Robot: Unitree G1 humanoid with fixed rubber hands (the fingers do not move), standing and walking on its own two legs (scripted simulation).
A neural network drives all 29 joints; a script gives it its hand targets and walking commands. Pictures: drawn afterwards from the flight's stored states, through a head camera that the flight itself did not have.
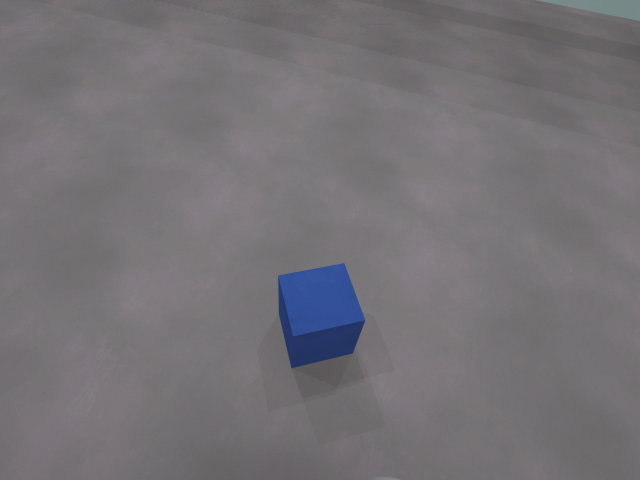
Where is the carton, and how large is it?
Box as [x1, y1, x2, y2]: [278, 263, 364, 367]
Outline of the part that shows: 343,263 278,275 279,315 291,367 352,353 364,322 364,318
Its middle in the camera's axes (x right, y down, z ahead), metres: +0.00 +0.24 +1.23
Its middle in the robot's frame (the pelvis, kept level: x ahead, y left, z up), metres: +0.64 -0.03 -0.65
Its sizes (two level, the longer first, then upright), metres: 0.210 0.200 0.250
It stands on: the floor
